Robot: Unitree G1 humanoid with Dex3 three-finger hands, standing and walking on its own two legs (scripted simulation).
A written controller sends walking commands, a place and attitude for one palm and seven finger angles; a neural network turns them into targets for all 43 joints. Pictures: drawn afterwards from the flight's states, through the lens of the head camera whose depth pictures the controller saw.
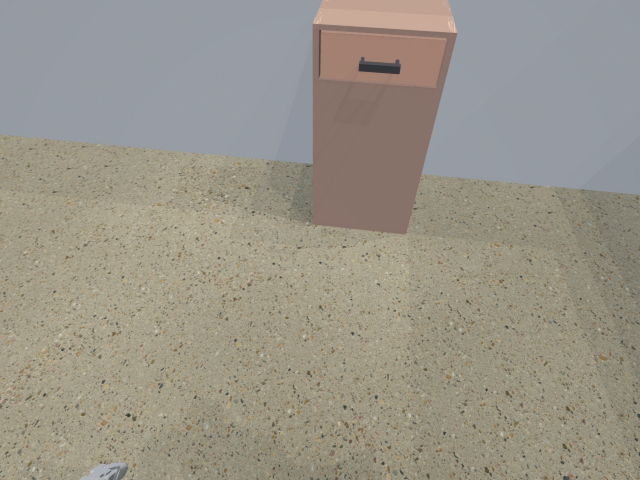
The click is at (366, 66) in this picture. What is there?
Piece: drawer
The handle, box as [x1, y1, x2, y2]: [358, 57, 400, 73]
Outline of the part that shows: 359,61 358,70 361,71 399,73 400,64 398,63 398,60 396,60 395,63 364,61 364,57 361,57 361,60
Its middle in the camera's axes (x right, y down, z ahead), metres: +0.18 -0.53 +1.17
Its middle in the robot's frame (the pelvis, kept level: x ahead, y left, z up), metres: +1.24 -0.12 -0.02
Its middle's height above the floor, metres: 0.75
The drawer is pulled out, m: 0.00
